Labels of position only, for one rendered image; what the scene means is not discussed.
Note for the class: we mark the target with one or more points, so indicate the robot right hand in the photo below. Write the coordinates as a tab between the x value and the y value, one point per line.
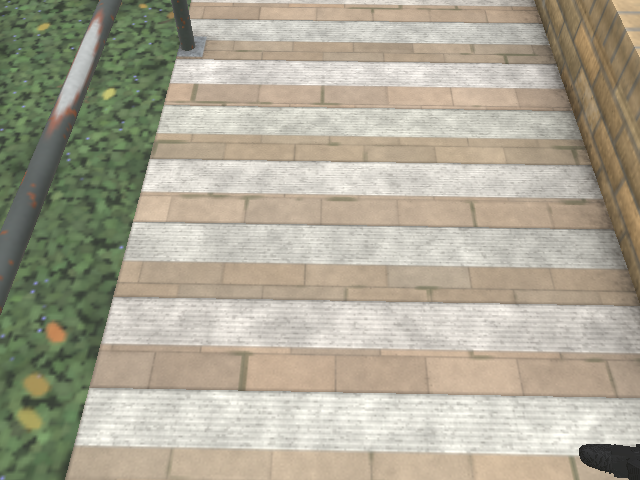
622	461

